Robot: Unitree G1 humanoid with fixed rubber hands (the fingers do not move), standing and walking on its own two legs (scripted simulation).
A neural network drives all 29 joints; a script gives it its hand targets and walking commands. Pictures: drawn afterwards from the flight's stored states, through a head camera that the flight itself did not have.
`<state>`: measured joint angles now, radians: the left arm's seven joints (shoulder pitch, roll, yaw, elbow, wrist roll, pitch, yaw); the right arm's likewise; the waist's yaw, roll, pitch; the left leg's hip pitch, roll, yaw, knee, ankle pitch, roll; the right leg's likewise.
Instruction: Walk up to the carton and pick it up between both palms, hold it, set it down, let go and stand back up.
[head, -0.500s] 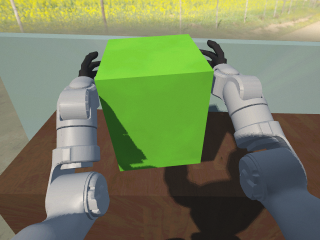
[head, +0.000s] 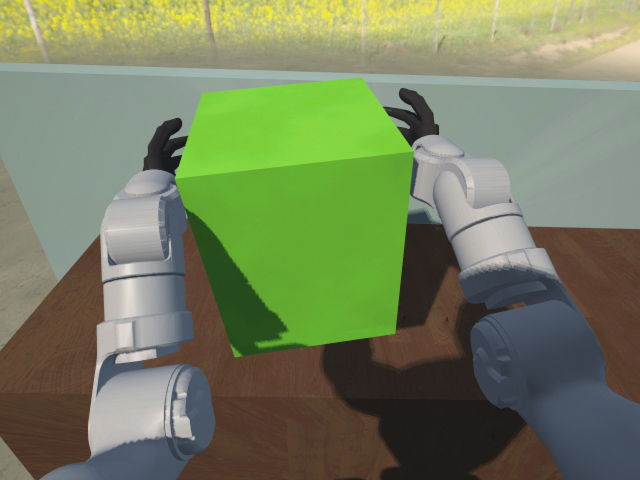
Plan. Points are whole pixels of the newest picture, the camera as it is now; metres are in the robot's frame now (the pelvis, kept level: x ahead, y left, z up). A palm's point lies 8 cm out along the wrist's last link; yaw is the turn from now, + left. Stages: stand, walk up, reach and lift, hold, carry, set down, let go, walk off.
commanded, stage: hold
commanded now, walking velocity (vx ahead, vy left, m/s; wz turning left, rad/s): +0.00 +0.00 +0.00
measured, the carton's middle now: (299, 214) +0.38 +0.02 +0.23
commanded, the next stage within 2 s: none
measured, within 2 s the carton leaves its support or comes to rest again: neither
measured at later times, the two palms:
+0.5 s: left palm (175, 167) +0.36 +0.16 +0.30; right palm (442, 151) +0.36 -0.13 +0.32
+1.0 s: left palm (161, 182) +0.36 +0.17 +0.28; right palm (421, 151) +0.37 -0.12 +0.31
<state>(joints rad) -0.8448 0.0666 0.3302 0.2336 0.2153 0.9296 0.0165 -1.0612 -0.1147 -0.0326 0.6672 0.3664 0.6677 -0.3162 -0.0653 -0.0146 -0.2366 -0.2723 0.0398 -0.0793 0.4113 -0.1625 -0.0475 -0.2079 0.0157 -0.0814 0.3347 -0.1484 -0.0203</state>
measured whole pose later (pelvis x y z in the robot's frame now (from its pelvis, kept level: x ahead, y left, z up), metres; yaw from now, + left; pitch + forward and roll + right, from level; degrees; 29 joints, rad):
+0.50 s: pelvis -0.01 +0.00 +0.00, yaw +0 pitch +0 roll -1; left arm -0.97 0.07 0.33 0.42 0.23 0.86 0.01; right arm -1.06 -0.15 -0.09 0.68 0.37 0.67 -0.32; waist -0.07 -0.01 -0.24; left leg -0.27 0.04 -0.08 0.41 -0.15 -0.05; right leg -0.21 0.02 -0.08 0.33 -0.13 -0.02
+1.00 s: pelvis +0.00 +0.00 +0.00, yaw +0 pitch +1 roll -1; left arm -0.83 0.06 0.33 0.19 0.23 0.93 0.01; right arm -1.04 -0.11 -0.04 0.62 0.37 0.67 -0.32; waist -0.07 -0.01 -0.24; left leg -0.27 0.04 -0.08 0.41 -0.16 -0.05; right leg -0.20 0.02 -0.08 0.33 -0.15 -0.02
